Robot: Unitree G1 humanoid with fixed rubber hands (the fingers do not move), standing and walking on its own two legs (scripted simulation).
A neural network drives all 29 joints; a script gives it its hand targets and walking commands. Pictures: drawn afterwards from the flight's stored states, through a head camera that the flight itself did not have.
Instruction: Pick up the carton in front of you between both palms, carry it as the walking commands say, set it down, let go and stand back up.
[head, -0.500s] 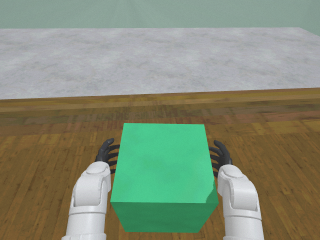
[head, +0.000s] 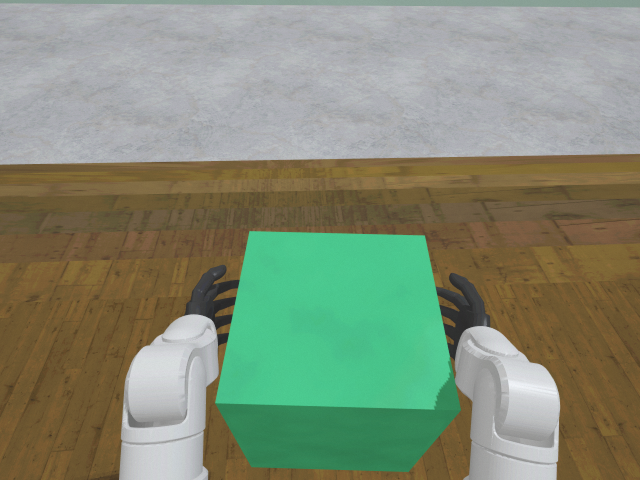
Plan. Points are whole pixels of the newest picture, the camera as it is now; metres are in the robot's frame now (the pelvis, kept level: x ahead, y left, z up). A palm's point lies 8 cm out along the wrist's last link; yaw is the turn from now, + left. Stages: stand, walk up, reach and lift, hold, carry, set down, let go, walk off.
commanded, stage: carry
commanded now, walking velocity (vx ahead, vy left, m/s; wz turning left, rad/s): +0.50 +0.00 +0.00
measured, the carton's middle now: (333, 357) +0.27 -0.01 +0.01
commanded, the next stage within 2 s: none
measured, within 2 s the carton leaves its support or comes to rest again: neither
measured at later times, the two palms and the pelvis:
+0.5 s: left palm (238, 168) +0.60 +0.16 +0.06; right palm (411, 186) +0.56 -0.14 +0.06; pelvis +0.32 +0.04 +0.01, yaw -6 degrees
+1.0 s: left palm (268, 66) +0.93 +0.14 +0.10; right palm (401, 69) +0.93 -0.17 +0.10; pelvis +0.55 +0.00 -0.01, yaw -2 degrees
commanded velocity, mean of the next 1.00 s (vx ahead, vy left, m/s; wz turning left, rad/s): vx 0.26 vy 0.00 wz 0.00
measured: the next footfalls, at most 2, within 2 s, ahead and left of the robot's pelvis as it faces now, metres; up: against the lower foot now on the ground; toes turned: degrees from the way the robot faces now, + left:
left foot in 0.32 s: +0.40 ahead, +0.10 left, +0.00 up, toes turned +8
right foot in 0.78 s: +0.67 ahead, -0.08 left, +0.00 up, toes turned -11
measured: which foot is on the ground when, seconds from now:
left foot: up 0.00-0.30, down 0.32-0.82, up 0.84-1.00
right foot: down 0.00-0.34, up 0.36-0.76, down 0.78-1.00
